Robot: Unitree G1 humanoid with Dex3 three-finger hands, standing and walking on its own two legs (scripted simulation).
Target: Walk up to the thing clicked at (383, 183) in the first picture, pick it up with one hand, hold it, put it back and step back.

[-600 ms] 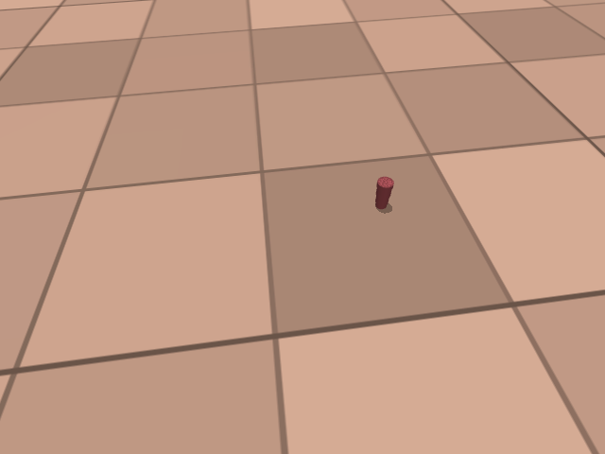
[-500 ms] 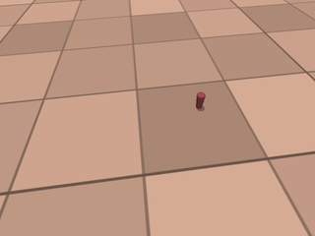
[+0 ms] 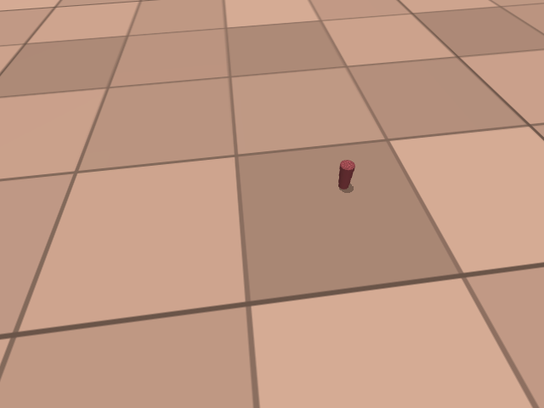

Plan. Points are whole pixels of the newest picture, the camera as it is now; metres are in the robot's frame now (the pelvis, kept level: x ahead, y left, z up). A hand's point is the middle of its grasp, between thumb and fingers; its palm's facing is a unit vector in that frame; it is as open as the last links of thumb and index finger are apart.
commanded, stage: stand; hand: left
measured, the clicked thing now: (345, 175) +1.24 -0.30 -0.71
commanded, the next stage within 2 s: walk up in 0.52 s
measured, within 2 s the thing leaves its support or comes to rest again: neither
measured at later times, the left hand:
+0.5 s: hand out of the picture +0.07 +0.25 -0.15, palm faces -0.02 -0.94 -0.34, open 7.4 cm
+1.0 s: hand (195, 377) +0.19 +0.17 -0.14, palm faces -0.18 -0.90 -0.40, open 7.4 cm
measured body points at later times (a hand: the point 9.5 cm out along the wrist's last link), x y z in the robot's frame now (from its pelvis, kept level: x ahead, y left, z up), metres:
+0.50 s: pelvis +0.00 +0.00 +0.00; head +0.01 +0.00 +0.45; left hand +0.07 +0.30 -0.13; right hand +0.08 -0.30 -0.13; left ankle -0.01 +0.12 -0.75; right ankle -0.01 -0.12 -0.75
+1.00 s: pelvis +0.10 -0.10 -0.02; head +0.10 -0.13 +0.43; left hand +0.20 +0.21 -0.12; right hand +0.11 -0.45 -0.14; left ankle +0.11 +0.03 -0.69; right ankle +0.11 -0.22 -0.75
